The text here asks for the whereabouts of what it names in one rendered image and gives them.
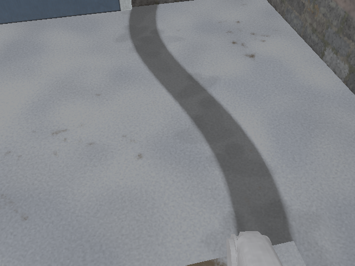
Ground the robot right thigh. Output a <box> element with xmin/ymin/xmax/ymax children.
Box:
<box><xmin>226</xmin><ymin>231</ymin><xmax>283</xmax><ymax>266</ymax></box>

